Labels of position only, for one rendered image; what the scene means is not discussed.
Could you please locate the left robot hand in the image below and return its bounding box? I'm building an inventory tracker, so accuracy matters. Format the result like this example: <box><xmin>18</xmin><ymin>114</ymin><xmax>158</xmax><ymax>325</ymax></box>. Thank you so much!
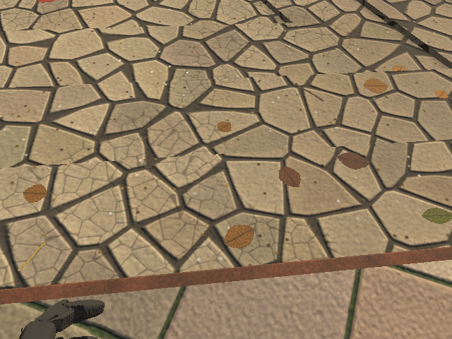
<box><xmin>19</xmin><ymin>299</ymin><xmax>105</xmax><ymax>339</ymax></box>

